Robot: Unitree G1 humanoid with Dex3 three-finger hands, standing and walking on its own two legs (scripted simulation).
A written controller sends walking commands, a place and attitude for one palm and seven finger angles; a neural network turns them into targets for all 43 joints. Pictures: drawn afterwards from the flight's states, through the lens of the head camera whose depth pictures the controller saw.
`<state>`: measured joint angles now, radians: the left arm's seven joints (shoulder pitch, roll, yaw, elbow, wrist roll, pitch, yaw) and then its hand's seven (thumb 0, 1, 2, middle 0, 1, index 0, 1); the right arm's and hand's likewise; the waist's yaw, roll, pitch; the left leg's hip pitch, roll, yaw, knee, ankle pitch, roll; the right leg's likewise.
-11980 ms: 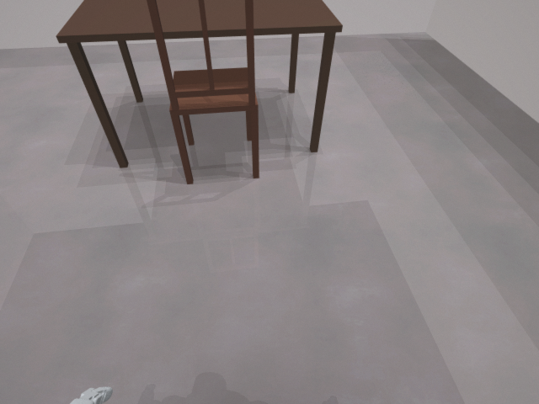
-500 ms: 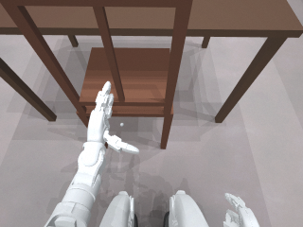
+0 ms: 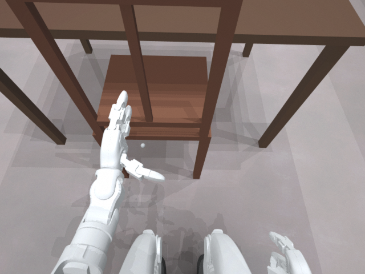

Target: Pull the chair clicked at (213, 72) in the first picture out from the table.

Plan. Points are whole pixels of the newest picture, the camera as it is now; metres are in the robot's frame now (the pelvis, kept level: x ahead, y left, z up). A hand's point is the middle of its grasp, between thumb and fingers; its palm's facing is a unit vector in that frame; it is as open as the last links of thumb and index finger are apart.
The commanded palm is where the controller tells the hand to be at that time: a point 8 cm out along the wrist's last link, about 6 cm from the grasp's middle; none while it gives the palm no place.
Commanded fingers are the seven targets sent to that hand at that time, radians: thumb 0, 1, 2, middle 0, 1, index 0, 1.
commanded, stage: aim the fingers beside a spindle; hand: left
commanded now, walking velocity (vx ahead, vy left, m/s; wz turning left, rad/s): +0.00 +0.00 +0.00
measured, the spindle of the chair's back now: (141, 78) +0.53 +0.10 +0.06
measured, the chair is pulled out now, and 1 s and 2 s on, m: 0.00 0.00 0.00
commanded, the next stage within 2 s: push the fingers through the gap in 1.88 s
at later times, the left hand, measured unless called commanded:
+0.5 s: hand (146, 146) +0.38 +0.08 +0.01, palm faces -0.06 -1.00 -0.03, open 16.9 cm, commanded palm +0.36 +0.14 +0.02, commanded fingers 0.00 -0.50 0.30 -0.06 -0.08 -0.06 -0.08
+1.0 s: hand (144, 141) +0.39 +0.09 +0.03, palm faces -0.03 -1.00 -0.04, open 16.9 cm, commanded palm +0.36 +0.14 +0.02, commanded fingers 0.00 -0.50 0.30 -0.06 -0.08 -0.06 -0.08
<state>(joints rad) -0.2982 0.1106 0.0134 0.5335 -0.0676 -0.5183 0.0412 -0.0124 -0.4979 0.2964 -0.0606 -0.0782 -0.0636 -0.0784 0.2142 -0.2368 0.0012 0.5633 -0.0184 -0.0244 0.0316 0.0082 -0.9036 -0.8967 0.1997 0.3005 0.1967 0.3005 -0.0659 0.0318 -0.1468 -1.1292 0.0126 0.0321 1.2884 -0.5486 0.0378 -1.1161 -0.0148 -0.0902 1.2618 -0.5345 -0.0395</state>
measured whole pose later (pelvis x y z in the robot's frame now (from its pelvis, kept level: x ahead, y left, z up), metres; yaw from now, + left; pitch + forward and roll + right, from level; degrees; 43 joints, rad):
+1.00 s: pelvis +0.00 -0.01 +0.00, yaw +0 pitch +23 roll -1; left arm -0.32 0.12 0.04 0.55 -0.07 -0.50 0.06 -0.01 -0.50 0.30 -0.06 -0.08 -0.06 -0.08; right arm 0.22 -0.23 0.00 0.56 -0.02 -0.01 0.03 0.01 -0.90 -0.90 0.20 0.30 0.20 0.30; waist -0.07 0.03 -0.14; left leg -1.13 0.02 0.03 1.28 -0.55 0.03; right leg -1.12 -0.01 -0.09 1.26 -0.54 -0.05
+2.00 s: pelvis +0.00 +0.00 +0.00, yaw +0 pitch +22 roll -1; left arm -0.28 0.12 0.01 0.50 -0.08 -0.50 0.05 -0.01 -0.50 0.30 -0.06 -0.08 -0.06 -0.08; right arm 0.23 -0.23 0.00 0.56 -0.02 -0.01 0.03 0.01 -0.90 -0.90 0.20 0.30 0.20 0.30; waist -0.06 0.04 -0.15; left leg -1.13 0.01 0.03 1.29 -0.55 0.04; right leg -1.12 -0.01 -0.09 1.26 -0.53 -0.04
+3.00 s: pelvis +0.00 +0.00 +0.00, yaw -1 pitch +26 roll -2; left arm -0.69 0.18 0.17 0.92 -0.02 -0.55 0.09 -0.01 -0.50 0.30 -0.06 -0.08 -0.06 -0.08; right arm 0.29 -0.23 0.00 0.63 -0.05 0.01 0.06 0.01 -0.90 -0.90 0.20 0.30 0.20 0.30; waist -0.14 0.05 -0.15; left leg -1.20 0.02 0.04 1.29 -0.55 0.04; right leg -1.19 0.00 -0.08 1.25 -0.52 -0.04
